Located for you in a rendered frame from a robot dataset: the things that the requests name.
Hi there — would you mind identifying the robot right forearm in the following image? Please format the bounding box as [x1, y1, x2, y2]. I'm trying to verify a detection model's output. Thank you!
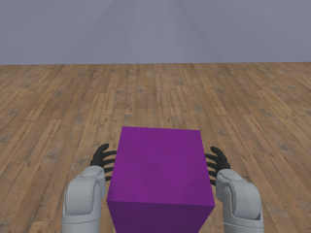
[215, 169, 264, 233]

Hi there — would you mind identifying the robot left forearm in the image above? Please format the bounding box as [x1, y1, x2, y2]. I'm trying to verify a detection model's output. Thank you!
[60, 165, 106, 233]

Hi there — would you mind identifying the right robot hand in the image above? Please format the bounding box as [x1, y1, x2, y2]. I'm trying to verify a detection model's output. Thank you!
[204, 146, 230, 185]

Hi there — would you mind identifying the left robot hand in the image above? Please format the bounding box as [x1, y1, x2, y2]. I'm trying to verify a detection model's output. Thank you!
[89, 143, 117, 182]

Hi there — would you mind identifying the carton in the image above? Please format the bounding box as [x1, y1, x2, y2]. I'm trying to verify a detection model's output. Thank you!
[106, 126, 216, 233]

